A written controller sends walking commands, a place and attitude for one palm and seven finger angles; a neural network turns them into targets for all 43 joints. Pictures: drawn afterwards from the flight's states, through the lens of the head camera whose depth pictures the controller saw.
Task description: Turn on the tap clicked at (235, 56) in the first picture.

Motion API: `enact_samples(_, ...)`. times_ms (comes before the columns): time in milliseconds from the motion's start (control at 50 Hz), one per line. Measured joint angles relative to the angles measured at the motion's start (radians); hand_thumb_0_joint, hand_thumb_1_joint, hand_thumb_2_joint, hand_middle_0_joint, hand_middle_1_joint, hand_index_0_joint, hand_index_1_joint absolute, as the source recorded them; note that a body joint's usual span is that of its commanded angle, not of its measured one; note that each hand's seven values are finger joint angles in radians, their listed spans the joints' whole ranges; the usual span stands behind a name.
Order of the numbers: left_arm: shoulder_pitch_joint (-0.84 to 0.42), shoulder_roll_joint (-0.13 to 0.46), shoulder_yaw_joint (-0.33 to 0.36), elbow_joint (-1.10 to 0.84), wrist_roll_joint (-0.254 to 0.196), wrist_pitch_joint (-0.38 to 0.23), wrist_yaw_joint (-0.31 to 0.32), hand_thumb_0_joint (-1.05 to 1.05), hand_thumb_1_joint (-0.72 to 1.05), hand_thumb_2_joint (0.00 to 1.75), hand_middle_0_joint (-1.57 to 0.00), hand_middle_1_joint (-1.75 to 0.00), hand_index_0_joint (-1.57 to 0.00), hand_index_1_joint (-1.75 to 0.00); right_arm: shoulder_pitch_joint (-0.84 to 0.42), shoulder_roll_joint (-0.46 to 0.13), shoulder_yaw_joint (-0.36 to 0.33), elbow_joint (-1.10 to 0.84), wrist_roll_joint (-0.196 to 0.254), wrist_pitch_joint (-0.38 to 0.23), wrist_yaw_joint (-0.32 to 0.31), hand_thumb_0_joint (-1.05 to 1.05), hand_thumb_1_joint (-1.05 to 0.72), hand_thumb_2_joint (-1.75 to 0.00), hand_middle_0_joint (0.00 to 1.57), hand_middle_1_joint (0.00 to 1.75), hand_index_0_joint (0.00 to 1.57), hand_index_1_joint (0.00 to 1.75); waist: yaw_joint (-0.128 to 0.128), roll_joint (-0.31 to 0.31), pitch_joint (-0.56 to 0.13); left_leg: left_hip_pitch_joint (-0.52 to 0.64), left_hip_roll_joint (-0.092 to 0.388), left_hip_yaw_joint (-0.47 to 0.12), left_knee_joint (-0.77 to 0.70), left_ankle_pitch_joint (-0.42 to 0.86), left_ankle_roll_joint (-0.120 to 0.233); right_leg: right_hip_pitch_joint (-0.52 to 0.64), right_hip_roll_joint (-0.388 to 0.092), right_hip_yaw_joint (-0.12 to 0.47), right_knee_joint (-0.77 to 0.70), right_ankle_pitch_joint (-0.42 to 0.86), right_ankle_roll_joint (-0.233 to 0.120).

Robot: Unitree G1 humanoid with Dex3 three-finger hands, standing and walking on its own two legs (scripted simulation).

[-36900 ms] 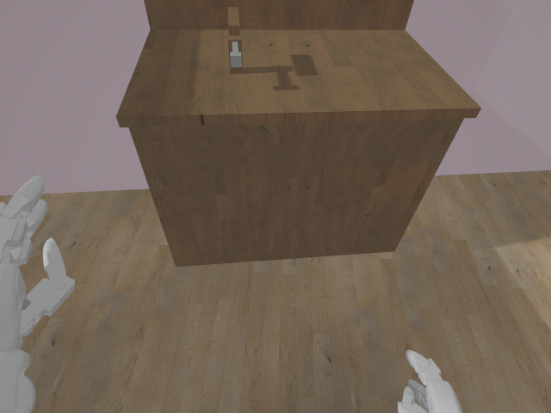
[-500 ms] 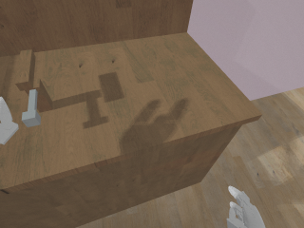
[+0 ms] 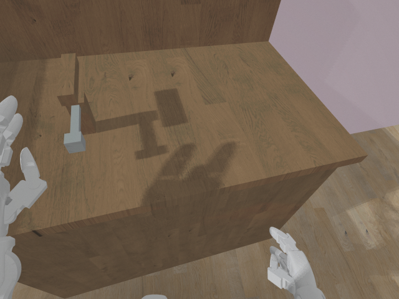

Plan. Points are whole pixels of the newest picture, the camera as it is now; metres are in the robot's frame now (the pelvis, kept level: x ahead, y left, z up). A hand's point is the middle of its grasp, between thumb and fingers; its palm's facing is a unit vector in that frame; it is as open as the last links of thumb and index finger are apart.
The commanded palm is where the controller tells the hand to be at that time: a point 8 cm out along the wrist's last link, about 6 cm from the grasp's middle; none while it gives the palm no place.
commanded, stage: look again from close up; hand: left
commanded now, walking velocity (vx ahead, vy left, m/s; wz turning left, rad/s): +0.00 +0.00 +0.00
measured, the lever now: (75, 142) +0.34 +0.28 +0.12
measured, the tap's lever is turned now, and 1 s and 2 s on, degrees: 0 0 0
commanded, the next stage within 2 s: come to a stop and stand still in 0.28 s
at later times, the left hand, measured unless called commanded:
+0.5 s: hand (71, 178) +0.24 +0.22 +0.16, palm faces +0.37 -0.85 -0.37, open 7.4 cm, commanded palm +0.18 +0.26 +0.18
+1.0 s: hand (60, 182) +0.23 +0.24 +0.15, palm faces +0.38 -0.86 -0.35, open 7.4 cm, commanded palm +0.18 +0.27 +0.18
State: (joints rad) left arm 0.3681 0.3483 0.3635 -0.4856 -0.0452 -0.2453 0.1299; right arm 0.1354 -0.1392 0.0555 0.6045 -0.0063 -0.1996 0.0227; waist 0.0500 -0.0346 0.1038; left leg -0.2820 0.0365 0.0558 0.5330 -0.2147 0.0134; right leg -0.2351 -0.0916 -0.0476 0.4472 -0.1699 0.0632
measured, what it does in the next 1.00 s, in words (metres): stands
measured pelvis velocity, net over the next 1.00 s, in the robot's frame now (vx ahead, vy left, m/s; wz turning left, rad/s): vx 0.01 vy -0.01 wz -0.04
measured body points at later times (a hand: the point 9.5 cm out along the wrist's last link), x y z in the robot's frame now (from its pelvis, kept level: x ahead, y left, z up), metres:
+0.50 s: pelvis +0.01 -0.01 +0.00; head +0.04 +0.00 +0.45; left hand +0.21 +0.27 +0.18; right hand +0.19 -0.25 -0.07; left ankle +0.05 +0.11 -0.74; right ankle +0.04 -0.17 -0.74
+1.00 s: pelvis +0.01 -0.01 +0.00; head +0.03 +0.02 +0.45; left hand +0.21 +0.29 +0.17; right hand +0.18 -0.23 -0.07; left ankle +0.05 +0.11 -0.74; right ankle +0.04 -0.17 -0.73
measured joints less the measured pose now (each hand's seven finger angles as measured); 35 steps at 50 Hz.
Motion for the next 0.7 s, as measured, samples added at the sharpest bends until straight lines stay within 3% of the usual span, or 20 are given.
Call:
enact_samples(160, 0.014, -0.022, -0.015, -0.011, 0.011, 0.063, -0.002, 0.01, 0.89, 0.9, -0.21, -0.3, -0.21, -0.3, -0.007, -0.036, -0.012, -0.042, 0.003, 0.025, -0.026, 0.01, -0.9, -0.9, 0.21, 0.3, 0.2, 0.3, -0.011, 0.005, 0.008, 0.025, 0.013, 0.004, -0.015, 0.001, -0.006, 0.026, 0.013, 0.004, -0.027, 0.011, 0.002)
enact_samples(360, 0.059, -0.002, 0.0, -0.042, 0.01, 0.063, 0.002, 0.01, 0.89, 0.9, -0.21, -0.3, -0.21, -0.3, 0.031, -0.076, -0.048, -0.035, 0.01, 0.051, -0.046, 0.01, -0.9, -0.9, 0.2, 0.3, 0.2, 0.3, -0.034, 0.011, 0.013, 0.049, 0.023, 0.007, -0.032, -0.002, -0.017, 0.045, 0.024, 0.005, -0.04, 0.007, -0.003)
enact_samples(600, 0.092, -0.008, -0.012, -0.035, 0.005, 0.071, -0.002, 0.01, 0.89, 0.9, -0.21, -0.3, -0.21, -0.3, 0.05, -0.07, -0.05, -0.022, 0.011, 0.056, -0.052, 0.01, -0.9, -0.9, 0.2, 0.3, 0.2, 0.3, -0.046, 0.029, 0.021, 0.059, 0.029, 0.013, -0.036, -0.007, -0.021, 0.047, 0.029, 0.012, -0.034, -0.001, -0.006)
enact_samples(620, 0.093, -0.007, -0.011, -0.036, 0.004, 0.071, -0.003, 0.01, 0.89, 0.9, -0.21, -0.3, -0.21, -0.3, 0.048, -0.069, -0.049, -0.021, 0.011, 0.056, -0.052, 0.01, -0.9, -0.9, 0.2, 0.3, 0.2, 0.3, -0.045, 0.028, 0.022, 0.06, 0.028, 0.015, -0.037, -0.007, -0.021, 0.047, 0.029, 0.014, -0.033, -0.001, -0.006)
enact_samples(660, -0.027, 0.082, 0.034, 0.027, 0.053, 0.042, -0.051, 0.02, 0.88, 0.9, -0.21, -0.3, -0.22, -0.3, 0.064, -0.058, -0.063, -0.008, -0.013, 0.034, -0.06, 0.01, -0.9, -0.9, 0.2, 0.3, 0.2, 0.3, -0.005, 0.021, 0.024, 0.036, 0.033, 0.01, -0.019, -0.009, -0.023, 0.025, 0.033, 0.01, -0.018, -0.003, -0.011)
enact_samples(700, -0.127, 0.133, 0.083, 0.118, 0.039, 0.006, -0.058, 0.01, 0.88, 0.9, -0.22, -0.3, -0.22, -0.3, 0.06, -0.049, -0.058, 0.009, -0.009, 0.034, -0.052, 0.01, -0.9, -0.9, 0.2, 0.3, 0.2, 0.3, 0.014, 0.002, 0.022, 0.036, 0.029, 0.019, -0.03, 0.001, -0.026, 0.011, 0.029, 0.019, -0.006, -0.004, -0.014)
